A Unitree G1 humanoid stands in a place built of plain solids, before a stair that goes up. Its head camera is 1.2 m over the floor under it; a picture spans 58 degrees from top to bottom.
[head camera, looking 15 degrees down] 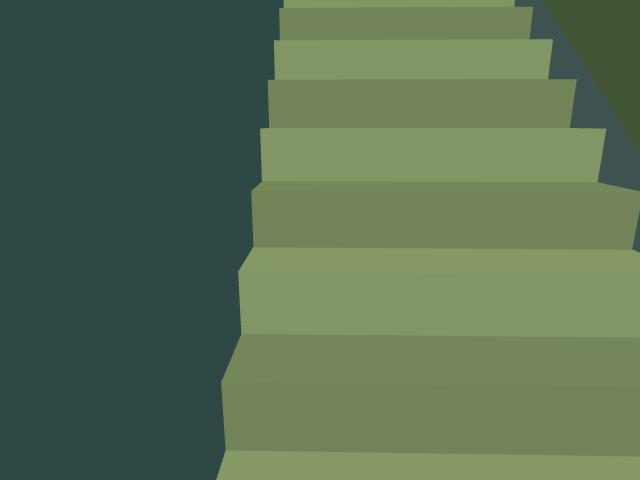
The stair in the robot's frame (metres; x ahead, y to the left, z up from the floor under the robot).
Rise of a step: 0.20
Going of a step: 0.25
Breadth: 1.29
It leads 1 degrees to the right of straight ahead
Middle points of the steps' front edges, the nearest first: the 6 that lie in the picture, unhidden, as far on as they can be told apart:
0.92 -0.40 0.59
1.17 -0.41 0.79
1.42 -0.41 0.99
1.67 -0.42 1.18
1.93 -0.42 1.38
2.18 -0.43 1.58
